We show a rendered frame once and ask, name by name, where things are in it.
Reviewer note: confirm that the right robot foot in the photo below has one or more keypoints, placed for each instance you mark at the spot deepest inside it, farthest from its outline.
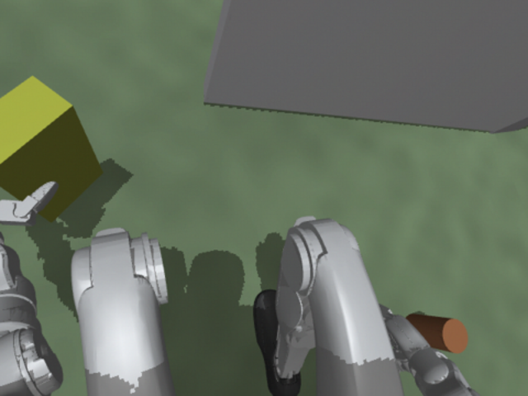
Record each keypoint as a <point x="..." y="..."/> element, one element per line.
<point x="266" y="326"/>

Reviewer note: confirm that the left robot arm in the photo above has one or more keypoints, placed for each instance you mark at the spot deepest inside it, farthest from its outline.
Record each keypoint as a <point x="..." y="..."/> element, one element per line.
<point x="28" y="367"/>

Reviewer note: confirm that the left robot hand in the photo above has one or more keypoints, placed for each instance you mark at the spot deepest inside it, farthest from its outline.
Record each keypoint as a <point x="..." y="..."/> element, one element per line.
<point x="17" y="212"/>

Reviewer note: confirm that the right robot hand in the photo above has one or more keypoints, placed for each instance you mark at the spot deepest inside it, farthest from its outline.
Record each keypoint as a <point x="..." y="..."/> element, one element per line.
<point x="404" y="337"/>

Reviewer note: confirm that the right robot arm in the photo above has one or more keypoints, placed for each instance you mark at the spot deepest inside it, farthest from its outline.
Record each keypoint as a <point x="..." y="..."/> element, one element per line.
<point x="436" y="375"/>

